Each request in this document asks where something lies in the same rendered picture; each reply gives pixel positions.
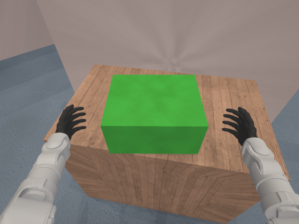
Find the carton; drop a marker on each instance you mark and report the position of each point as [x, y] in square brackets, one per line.
[154, 114]

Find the right robot hand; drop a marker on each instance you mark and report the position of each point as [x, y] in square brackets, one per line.
[245, 125]

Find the left robot upper arm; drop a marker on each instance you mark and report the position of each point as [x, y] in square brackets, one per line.
[30, 211]

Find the pedestal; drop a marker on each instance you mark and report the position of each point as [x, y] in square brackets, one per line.
[213, 185]

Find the left robot hand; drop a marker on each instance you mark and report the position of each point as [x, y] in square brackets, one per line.
[66, 123]

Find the robot right forearm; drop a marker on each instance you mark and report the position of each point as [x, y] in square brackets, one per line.
[277, 196]

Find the robot left forearm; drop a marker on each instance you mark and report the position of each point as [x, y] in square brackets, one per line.
[42, 181]

